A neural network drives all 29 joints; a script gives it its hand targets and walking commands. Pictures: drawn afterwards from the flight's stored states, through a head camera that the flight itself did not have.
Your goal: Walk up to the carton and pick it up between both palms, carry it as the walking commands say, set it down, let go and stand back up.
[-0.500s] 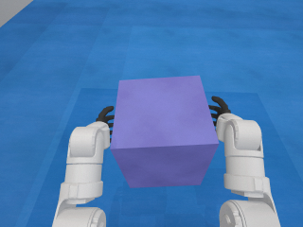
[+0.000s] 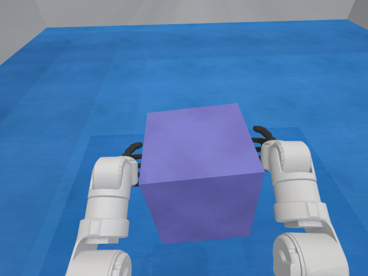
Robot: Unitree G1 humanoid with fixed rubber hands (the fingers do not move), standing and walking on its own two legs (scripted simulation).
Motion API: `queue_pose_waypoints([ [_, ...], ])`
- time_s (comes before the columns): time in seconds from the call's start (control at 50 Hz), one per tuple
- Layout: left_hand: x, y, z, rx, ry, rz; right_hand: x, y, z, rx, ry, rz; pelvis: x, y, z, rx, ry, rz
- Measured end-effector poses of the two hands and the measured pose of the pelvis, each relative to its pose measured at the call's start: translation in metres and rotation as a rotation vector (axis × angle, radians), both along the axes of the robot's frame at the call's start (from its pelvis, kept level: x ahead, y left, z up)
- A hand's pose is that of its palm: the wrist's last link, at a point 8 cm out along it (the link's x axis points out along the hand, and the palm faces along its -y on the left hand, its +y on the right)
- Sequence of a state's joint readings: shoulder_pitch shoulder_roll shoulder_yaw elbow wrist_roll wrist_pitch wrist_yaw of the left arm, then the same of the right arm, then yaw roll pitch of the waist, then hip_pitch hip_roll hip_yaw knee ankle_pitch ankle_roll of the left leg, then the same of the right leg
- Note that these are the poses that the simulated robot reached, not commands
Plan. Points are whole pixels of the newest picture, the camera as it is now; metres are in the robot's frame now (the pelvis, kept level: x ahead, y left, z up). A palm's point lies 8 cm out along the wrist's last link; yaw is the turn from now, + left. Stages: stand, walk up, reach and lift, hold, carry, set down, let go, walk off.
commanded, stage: carry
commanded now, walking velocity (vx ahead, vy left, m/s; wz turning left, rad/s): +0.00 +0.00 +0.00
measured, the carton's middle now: (199, 175) +0.35 -0.01 +0.05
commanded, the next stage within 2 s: hold in 1.86 s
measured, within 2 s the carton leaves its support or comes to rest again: neither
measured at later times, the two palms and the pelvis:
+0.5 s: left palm (118, 176) +0.34 +0.17 +0.07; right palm (251, 160) +0.36 -0.13 +0.10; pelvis +0.01 +0.02 +0.00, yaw +1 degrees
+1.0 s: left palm (119, 176) +0.34 +0.17 +0.07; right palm (250, 159) +0.36 -0.13 +0.09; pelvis +0.01 +0.02 +0.00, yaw +1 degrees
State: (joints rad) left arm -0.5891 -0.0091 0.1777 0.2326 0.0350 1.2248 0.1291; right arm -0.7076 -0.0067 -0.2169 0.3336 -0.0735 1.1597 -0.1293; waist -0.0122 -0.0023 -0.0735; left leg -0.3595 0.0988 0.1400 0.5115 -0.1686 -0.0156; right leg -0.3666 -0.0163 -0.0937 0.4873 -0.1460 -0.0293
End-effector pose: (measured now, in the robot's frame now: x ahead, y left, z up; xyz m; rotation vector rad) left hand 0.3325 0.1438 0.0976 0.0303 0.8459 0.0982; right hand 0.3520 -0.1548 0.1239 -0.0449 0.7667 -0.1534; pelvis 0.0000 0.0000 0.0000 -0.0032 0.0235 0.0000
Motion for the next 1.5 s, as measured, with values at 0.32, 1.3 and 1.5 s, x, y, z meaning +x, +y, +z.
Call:
queue_pose_waypoints([
  [0.32, -0.001, 0.024, -0.020, -0.011, 0.001, 0.030, 0.003, 0.024, -0.022, -0.003, 0.000, 0.018, 0.000, 0.010, -0.002, 0.000, 0.013, 0.013],
  [1.3, 0.005, 0.033, -0.036, -0.015, -0.049, 0.035, 0.008, 0.033, -0.036, 0.016, -0.051, 0.004, 0.014, 0.023, -0.001, 0.002, 0.009, 0.009],
  [1.5, 0.002, 0.036, -0.037, -0.016, -0.059, 0.038, 0.007, 0.037, -0.035, 0.018, -0.061, 0.005, 0.013, 0.026, -0.001, 0.003, 0.005, 0.011],
])
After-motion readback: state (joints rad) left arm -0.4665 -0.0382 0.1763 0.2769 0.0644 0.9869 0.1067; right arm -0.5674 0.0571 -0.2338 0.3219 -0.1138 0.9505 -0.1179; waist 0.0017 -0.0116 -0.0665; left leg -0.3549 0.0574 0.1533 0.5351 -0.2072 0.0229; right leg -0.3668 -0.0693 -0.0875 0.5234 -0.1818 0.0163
